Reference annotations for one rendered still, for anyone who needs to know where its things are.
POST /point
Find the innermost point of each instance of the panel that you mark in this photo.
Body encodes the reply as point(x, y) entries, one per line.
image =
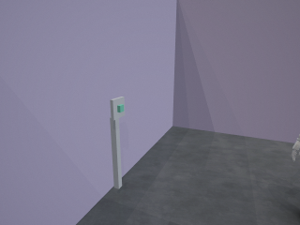
point(115, 139)

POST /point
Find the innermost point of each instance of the button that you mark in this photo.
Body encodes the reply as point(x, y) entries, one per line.
point(120, 108)

